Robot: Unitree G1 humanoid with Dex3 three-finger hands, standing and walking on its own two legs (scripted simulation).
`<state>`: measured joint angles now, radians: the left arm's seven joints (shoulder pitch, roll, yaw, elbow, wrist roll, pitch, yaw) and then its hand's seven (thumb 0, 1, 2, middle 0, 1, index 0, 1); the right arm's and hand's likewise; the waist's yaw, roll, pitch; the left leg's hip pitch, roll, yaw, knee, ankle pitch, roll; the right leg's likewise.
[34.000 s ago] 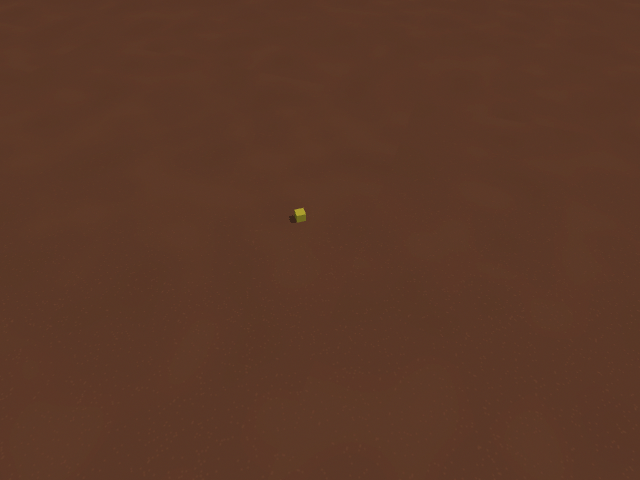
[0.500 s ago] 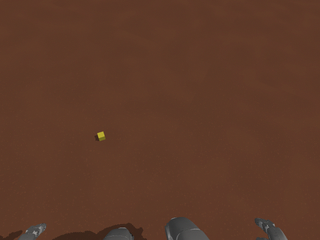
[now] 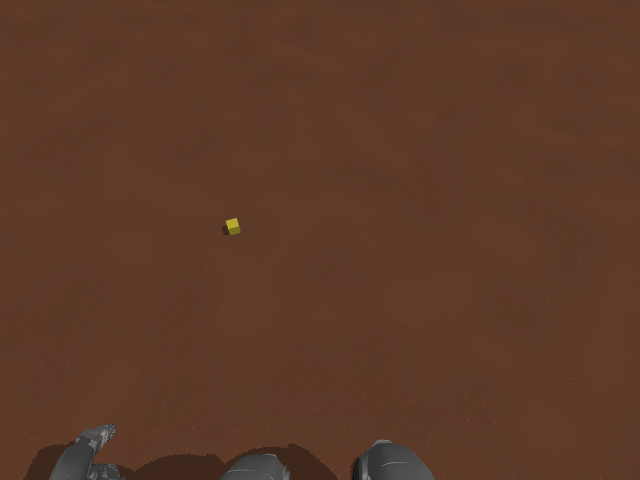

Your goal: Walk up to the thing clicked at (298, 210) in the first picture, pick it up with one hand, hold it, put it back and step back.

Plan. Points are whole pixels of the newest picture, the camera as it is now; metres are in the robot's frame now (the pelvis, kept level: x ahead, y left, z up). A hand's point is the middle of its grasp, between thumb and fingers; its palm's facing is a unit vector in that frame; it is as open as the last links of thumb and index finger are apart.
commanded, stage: step back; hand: left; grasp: from above
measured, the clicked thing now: (233, 226) +0.97 +0.33 -0.73
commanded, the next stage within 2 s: stand in 1.36 s
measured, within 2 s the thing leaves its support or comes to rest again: neither
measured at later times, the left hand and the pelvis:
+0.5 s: hand out of the picture -0.11 +0.25 -0.13, palm faces -0.03 -0.91 -0.41, open 7.4 cm; pelvis -0.15 -0.02 +0.01, yaw -4 degrees
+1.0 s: hand out of the picture -0.04 +0.25 -0.13, palm faces +0.00 -0.92 -0.39, open 7.4 cm; pelvis -0.13 -0.02 +0.01, yaw -1 degrees
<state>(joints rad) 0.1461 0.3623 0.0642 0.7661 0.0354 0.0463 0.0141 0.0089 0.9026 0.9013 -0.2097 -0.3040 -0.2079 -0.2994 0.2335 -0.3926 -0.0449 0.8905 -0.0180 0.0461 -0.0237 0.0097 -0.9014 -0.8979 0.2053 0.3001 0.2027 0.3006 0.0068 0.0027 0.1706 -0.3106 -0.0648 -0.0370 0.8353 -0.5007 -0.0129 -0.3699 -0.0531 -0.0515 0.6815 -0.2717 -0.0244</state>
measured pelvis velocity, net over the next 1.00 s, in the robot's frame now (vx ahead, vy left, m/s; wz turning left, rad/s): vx -0.13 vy -0.02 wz -0.01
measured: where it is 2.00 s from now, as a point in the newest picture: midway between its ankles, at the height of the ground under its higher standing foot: outside the picture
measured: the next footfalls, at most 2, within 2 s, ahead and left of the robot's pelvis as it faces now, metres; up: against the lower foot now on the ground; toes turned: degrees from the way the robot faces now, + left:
left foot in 0.04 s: +0.01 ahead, +0.11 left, +0.00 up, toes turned +0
right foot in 0.36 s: -0.07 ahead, -0.13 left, +0.00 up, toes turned -3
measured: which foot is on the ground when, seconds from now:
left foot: up 0.00-0.02, down 0.04-0.40, up 0.42-0.62, down 0.64-1.00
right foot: down 0.00-0.06, up 0.08-0.34, down 0.36-1.00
